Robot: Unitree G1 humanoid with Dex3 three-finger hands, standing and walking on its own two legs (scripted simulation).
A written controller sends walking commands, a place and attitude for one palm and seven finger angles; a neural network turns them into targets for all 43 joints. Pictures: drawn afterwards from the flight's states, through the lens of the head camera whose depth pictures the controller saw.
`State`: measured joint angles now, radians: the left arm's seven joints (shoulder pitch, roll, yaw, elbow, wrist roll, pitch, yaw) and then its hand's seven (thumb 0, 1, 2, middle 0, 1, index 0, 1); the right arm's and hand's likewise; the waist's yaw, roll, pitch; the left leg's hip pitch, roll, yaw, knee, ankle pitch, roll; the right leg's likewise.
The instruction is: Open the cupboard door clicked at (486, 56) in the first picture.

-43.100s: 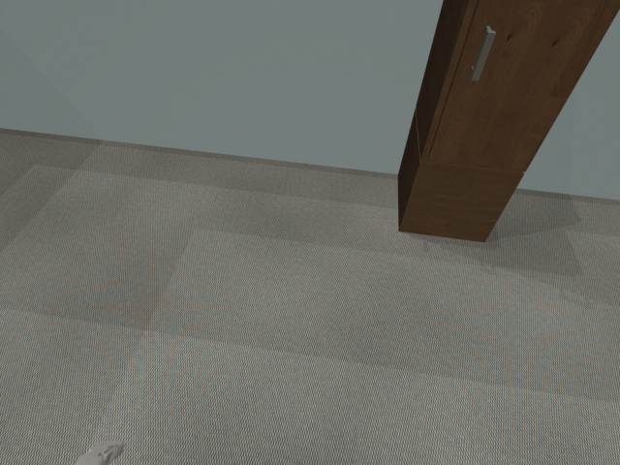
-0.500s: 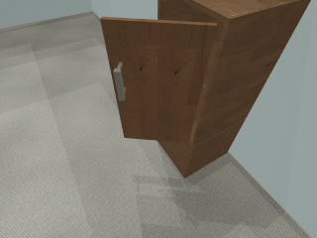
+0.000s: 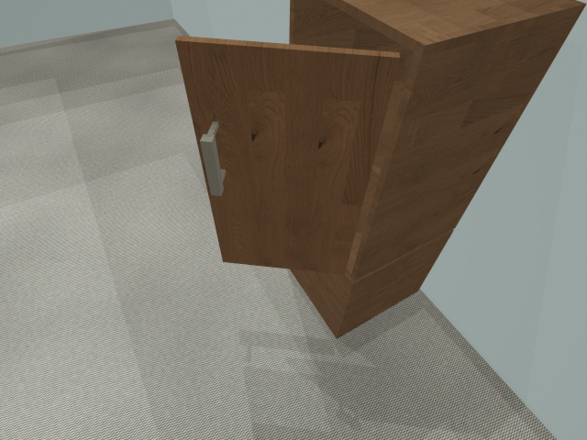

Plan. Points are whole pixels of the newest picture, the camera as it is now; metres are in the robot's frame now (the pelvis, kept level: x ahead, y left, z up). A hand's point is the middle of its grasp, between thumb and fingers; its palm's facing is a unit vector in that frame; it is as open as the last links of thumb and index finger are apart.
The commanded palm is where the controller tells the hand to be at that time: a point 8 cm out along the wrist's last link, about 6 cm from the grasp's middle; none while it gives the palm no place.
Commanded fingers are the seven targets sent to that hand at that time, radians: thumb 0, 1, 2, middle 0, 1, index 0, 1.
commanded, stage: come to a stop and stand still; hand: left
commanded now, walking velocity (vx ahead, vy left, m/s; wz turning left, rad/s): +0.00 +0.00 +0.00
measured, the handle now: (215, 159) +0.57 +0.18 +0.04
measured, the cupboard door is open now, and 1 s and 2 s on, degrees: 54 54 54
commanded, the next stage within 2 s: look again from close up in 0.80 s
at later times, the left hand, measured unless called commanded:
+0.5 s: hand out of the picture +0.01 +0.20 -0.18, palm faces +0.02 -0.98 -0.19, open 7.4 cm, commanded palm none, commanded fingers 0.00 0.90 0.90 -0.20 -0.30 -0.20 -0.30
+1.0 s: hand out of the picture +0.00 +0.22 -0.18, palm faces +0.00 -0.98 -0.22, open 7.4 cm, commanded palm none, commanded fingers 0.00 0.90 0.90 -0.20 -0.30 -0.20 -0.30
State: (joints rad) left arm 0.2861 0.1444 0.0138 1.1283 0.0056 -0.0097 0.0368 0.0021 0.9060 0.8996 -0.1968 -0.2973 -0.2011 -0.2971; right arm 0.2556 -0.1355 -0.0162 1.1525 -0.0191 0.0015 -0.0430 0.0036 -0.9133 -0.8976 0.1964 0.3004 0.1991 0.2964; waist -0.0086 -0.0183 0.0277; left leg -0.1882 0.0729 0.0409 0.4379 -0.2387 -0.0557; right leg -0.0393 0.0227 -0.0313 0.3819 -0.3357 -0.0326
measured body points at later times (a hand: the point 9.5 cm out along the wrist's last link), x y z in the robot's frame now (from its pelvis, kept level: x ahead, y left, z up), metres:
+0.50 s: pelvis +0.01 +0.02 +0.00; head +0.02 +0.03 +0.45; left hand +0.01 +0.25 -0.16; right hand +0.01 -0.21 -0.15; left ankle -0.01 +0.15 -0.74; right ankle -0.08 -0.09 -0.74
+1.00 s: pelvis -0.01 +0.04 +0.00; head +0.02 +0.04 +0.45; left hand +0.00 +0.27 -0.16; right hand +0.01 -0.20 -0.16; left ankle -0.01 +0.15 -0.74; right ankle -0.08 -0.09 -0.74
